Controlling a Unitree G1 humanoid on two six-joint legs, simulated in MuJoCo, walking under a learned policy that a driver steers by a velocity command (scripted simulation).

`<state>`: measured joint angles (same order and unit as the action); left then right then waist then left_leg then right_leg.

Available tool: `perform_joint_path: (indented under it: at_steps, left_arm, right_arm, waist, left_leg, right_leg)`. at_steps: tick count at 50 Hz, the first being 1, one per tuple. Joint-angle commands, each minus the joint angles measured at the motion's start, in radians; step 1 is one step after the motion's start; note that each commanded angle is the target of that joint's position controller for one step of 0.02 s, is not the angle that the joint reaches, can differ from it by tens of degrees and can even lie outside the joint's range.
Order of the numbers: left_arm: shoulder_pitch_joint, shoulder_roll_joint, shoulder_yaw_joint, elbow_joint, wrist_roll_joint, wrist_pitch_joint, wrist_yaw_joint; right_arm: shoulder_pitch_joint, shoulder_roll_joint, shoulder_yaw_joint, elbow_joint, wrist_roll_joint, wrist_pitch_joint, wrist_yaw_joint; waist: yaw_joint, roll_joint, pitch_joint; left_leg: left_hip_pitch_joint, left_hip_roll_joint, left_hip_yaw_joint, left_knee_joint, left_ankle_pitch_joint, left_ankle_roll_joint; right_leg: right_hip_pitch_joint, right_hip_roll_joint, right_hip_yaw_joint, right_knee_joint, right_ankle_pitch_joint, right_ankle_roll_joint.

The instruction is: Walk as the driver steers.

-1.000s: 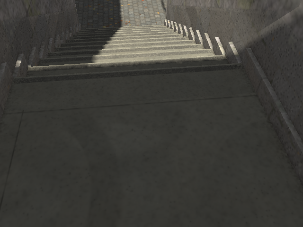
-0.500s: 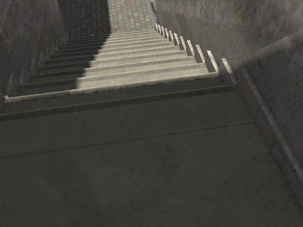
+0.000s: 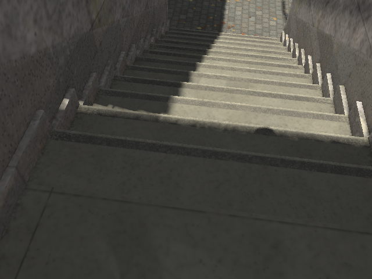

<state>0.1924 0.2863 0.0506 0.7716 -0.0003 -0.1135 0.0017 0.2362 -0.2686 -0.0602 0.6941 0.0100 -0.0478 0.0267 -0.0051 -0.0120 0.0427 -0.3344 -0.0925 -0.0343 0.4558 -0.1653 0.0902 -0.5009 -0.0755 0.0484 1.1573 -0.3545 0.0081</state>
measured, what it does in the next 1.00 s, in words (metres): walks ahead: right foot, then left foot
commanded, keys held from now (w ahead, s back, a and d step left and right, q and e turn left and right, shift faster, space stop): w+q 0.14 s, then w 0.02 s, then w+e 0.42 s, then no key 0.42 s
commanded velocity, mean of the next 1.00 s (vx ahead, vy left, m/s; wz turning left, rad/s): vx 0.39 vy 0.00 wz -0.02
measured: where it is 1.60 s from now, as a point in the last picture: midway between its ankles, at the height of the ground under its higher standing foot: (204, 255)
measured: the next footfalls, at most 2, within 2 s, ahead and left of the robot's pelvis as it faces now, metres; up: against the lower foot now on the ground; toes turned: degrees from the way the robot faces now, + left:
right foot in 0.34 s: +0.37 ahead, -0.12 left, +0.00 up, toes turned +8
left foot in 0.82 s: +0.60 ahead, +0.07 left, +0.00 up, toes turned -8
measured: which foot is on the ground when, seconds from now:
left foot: down 0.00-0.34, up 0.36-0.80, down 0.82-1.00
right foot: up 0.00-0.32, down 0.34-0.84, up 0.86-1.00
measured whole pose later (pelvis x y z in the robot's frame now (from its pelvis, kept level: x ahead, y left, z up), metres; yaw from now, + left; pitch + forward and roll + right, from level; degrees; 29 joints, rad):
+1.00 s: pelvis +0.47 -0.02 -0.01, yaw -6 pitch +0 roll +0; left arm 0.26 0.28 0.04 0.76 0.00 0.04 0.03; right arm 0.11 -0.20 -0.01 0.72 -0.02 -0.03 0.02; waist 0.01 -0.02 0.05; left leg -0.37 -0.04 -0.02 0.47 -0.11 0.03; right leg -0.38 0.00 0.09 0.92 -0.52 0.07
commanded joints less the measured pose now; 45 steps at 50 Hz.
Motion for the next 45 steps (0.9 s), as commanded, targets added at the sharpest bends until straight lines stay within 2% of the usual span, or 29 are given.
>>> perform_joint_path:
  at_steps: [1,5,7,9,11,14,15,16,17,18,19,20,21,22,23,24,26,29,31,33,36,38,39,40,41,42,43,44,45]
  left_arm:
    - [0.02,0.089,0.031,-0.077,0.015,0.005,0.005]
    - [-0.127,0.047,0.015,-0.124,0.016,0.012,0.006]
    - [-0.198,0.041,0.01,-0.143,0.008,0.007,-0.003]
    - [-0.236,0.05,0.006,-0.153,-0.004,0.002,-0.02]
    - [-0.257,0.063,0.007,-0.16,-0.005,-0.005,-0.037]
    - [-0.241,0.096,0.014,-0.163,-0.007,-0.013,-0.045]
    - [-0.207,0.107,0.019,-0.154,-0.006,-0.015,-0.043]
    - [-0.129,0.124,0.03,-0.13,-0.003,-0.017,-0.04]
    - [-0.005,0.156,0.043,-0.098,0.004,-0.018,-0.039]
    - [0.137,0.218,0.055,-0.082,0.008,-0.019,-0.042]
    - [0.181,0.246,0.064,-0.057,-0.005,-0.009,-0.054]
    - [0.166,0.167,0.044,-0.063,-0.039,-0.006,-0.056]
    - [0.104,0.136,0.034,-0.08,-0.032,0.001,-0.05]
    - [0.078,0.131,0.03,-0.09,-0.016,0.011,-0.049]
    - [0.066,0.121,0.027,-0.095,-0.012,0.017,-0.046]
    - [0.065,0.114,0.022,-0.098,-0.007,0.019,-0.042]
    - [0.076,0.107,0.023,-0.095,-0.011,0.022,-0.032]
    - [0.113,0.148,0.037,-0.084,-0.016,0.032,-0.01]
    - [0.124,0.154,0.039,-0.073,-0.013,0.045,0.005]
    - [0.166,0.148,0.038,-0.051,-0.015,0.062,0.017]
    - [0.206,0.122,0.028,-0.031,-0.019,0.081,0.029]
    - [0.192,0.12,0.027,-0.034,-0.015,0.088,0.031]
    - [0.171,0.119,0.026,-0.039,-0.015,0.091,0.033]
    - [0.147,0.115,0.025,-0.047,-0.017,0.092,0.033]
    - [0.141,0.087,0.016,-0.068,-0.001,0.086,0.03]
    - [0.266,0.044,0.001,-0.049,0.001,0.076,0.027]
    - [0.354,0.059,-0.006,-0.025,-0.002,0.081,0.018]
    - [0.321,0.123,0.014,-0.022,-0.01,0.096,0.014]
    - [0.24,0.123,0.02,-0.031,-0.017,0.117,0.02]
  right_arm:
    - [0.003,-0.134,-0.037,-0.075,0.001,-0.018,-0.013]
    - [0.061,-0.158,-0.045,-0.047,0.011,-0.013,-0.035]
    - [0.088,-0.162,-0.045,-0.036,0.013,-0.007,-0.04]
    - [0.119,-0.168,-0.043,-0.017,0.016,-0.004,-0.047]
    - [0.144,-0.163,-0.039,0.001,0.013,-0.003,-0.048]
    - [0.148,-0.175,-0.042,0.021,0.004,0.001,-0.054]
    - [0.135,-0.176,-0.043,0.022,0.003,0.004,-0.054]
    - [0.121,-0.173,-0.041,0.021,0.001,0.008,-0.055]
    - [0.115,-0.159,-0.033,0.012,-0.007,0.009,-0.056]
    - [0.158,-0.122,-0.016,-0.007,-0.027,0.006,-0.06]
    - [0.264,-0.075,-0.002,-0.009,-0.008,-0.01,-0.054]
    - [0.19,-0.146,-0.011,-0.017,-0.001,-0.022,-0.047]
    - [0.066,-0.172,-0.019,-0.043,0.012,-0.032,-0.042]
    - [-0.004,-0.152,-0.015,-0.058,0.002,-0.045,-0.038]
    - [-0.024,-0.144,-0.019,-0.07,-0.015,-0.053,-0.036]
    - [-0.015,-0.133,-0.021,-0.074,-0.024,-0.055,-0.033]
    - [-0.007,-0.108,-0.017,-0.077,-0.029,-0.05,-0.034]
    - [-0.094,-0.077,-0.004,-0.1,-0.028,-0.043,-0.039]
    - [-0.149,-0.063,0.003,-0.102,-0.027,-0.044,-0.038]
    - [-0.19,-0.058,0.005,-0.101,-0.026,-0.05,-0.031]
    - [-0.24,-0.055,0.005,-0.109,-0.023,-0.054,-0.018]
    - [-0.229,-0.077,-0.005,-0.105,-0.027,-0.059,-0.013]
    - [-0.196,-0.084,-0.009,-0.094,-0.03,-0.063,-0.01]
    - [-0.145,-0.092,-0.013,-0.08,-0.039,-0.069,-0.012]
    - [-0.065,-0.138,-0.021,-0.071,-0.055,-0.074,-0.017]
    - [0.005,-0.165,-0.02,-0.066,-0.073,-0.061,-0.022]
    - [0.043,-0.08,-0.001,-0.039,-0.047,-0.043,-0.017]
    - [-0.002,-0.05,0.011,-0.043,-0.017,-0.029,-0.01]
    - [-0.063,-0.05,0.013,-0.047,-0.013,-0.017,-0.008]
  waist:
    - [0.026,0.061,-0.112]
    - [-0.014,0.079,-0.071]
    - [-0.042,0.106,-0.064]
    - [-0.063,0.105,-0.058]
    - [-0.078,0.111,-0.041]
    - [-0.064,0.136,-0.02]
    - [-0.044,0.137,-0.028]
    - [-0.002,0.12,-0.074]
    - [0.052,0.088,-0.176]
    - [0.079,-0.059,-0.316]
    - [0.036,-0.332,-0.365]
    - [0.063,-0.191,-0.276]
    - [0.074,-0.092,-0.142]
    - [0.065,-0.011,-0.079]
    - [0.044,0.013,-0.054]
    - [0.022,-0.015,-0.068]
    - [0.007,-0.064,-0.083]
    - [0.026,-0.061,-0.065]
    - [0.04,-0.072,-0.053]
    - [0.062,-0.081,-0.078]
    - [0.079,-0.087,-0.086]
    - [0.061,-0.091,-0.087]
    - [0.035,-0.095,-0.092]
    - [0.0,-0.09,-0.111]
    - [-0.024,-0.031,-0.2]
    - [-0.009,0.149,-0.321]
    - [-0.003,0.27,-0.433]
    - [0.0,0.16,-0.334]
    - [0.006,0.107,-0.238]
  left_leg:
    - [0.166,0.247,-0.285,-0.21,0.355,0.207]
    - [0.098,0.187,-0.219,-0.207,0.319,0.16]
    - [0.086,0.169,-0.224,-0.195,0.233,0.135]
    - [0.132,0.207,-0.255,-0.199,0.135,0.13]
    - [0.21,0.247,-0.28,-0.165,0.114,0.125]
    - [0.33,0.307,-0.305,-0.119,0.229,0.101]
    - [0.353,0.301,-0.285,-0.076,0.354,0.087]
    - [0.36,0.265,-0.239,0.019,0.532,0.067]
    - [0.314,0.217,-0.184,0.196,0.603,0.042]
    - [0.114,0.125,-0.121,0.5,0.323,0.0]
    - [-0.241,-0.007,-0.064,0.771,-0.35,-0.069]
    - [-0.368,0.049,-0.129,0.842,-0.365,-0.064]
    - [-0.401,0.088,-0.113,0.825,-0.27,-0.063]
    - [-0.391,0.112,-0.086,0.782,-0.223,-0.067]
    - [-0.37,0.135,-0.076,0.714,-0.186,-0.076]
    - [-0.323,0.151,-0.072,0.661,-0.16,-0.085]
    - [-0.293,0.152,-0.054,0.564,-0.161,-0.11]
    - [-0.286,0.133,-0.028,0.397,-0.081,-0.145]
    - [-0.236,0.112,-0.015,0.273,0.051,-0.155]
    - [-0.152,0.078,0.001,0.187,0.184,-0.149]
    - [-0.111,0.052,-0.009,0.118,0.228,-0.125]
    - [-0.084,0.053,-0.022,0.059,0.19,-0.096]
    - [-0.038,0.054,-0.018,0.006,0.215,-0.077]
    - [0.057,0.068,-0.012,-0.067,0.331,-0.051]
    - [0.253,0.185,-0.099,-0.024,0.65,0.002]
    - [0.521,0.398,-0.295,0.063,1.052,0.172]
    - [0.564,0.526,-0.459,0.048,1.027,0.275]
    - [0.442,0.485,-0.459,0.005,0.751,0.245]
    - [0.346,0.436,-0.422,-0.036,0.495,0.197]
  right_leg:
    - [-0.127,-0.027,0.009,-0.08,0.074,0.031]
    - [-0.106,0.018,-0.008,-0.353,0.287,0.062]
    - [-0.053,0.052,-0.009,-0.494,0.385,0.061]
    - [-0.032,0.058,0.001,-0.578,0.44,0.057]
    - [-0.052,0.047,0.011,-0.624,0.44,0.029]
    - [-0.073,0.044,0.004,-0.644,0.322,-0.031]
    - [-0.03,0.06,-0.017,-0.665,0.278,-0.053]
    - [0.084,0.094,-0.049,-0.7,0.29,-0.081]
    - [0.283,0.063,-0.008,-0.679,0.355,-0.127]
    - [0.571,-0.103,0.243,-0.663,0.423,-0.225]
    - [0.818,-0.263,0.679,-0.797,0.215,-0.363]
    - [0.783,-0.258,0.743,-0.857,0.002,-0.335]
    - [0.654,-0.222,0.604,-0.873,0.038,-0.296]
    - [0.546,-0.174,0.505,-0.88,0.168,-0.284]
    - [0.486,-0.14,0.446,-0.89,0.27,-0.277]
    - [0.455,-0.109,0.405,-0.901,0.339,-0.271]
    - [0.426,-0.081,0.356,-0.91,0.42,-0.275]
    - [0.362,-0.063,0.312,-0.923,0.456,-0.28]
    - [0.325,-0.034,0.244,-0.89,0.626,-0.242]
    - [0.307,-0.007,0.198,-0.841,0.742,-0.198]
    - [0.344,-0.022,0.231,-0.78,0.727,-0.173]
    - [0.389,-0.04,0.275,-0.719,0.714,-0.164]
    - [0.398,-0.034,0.283,-0.678,0.719,-0.151]
    - [0.388,-0.002,0.272,-0.612,0.738,-0.126]
    - [0.311,0.046,0.245,-0.472,0.631,-0.09]
    - [0.118,0.15,0.185,-0.207,0.175,-0.023]
    - [0.057,0.158,0.154,-0.069,-0.357,0.018]
    - [0.023,0.112,0.16,-0.021,-0.371,0.041]
    - [-0.012,0.087,0.123,0.001,-0.321,0.061]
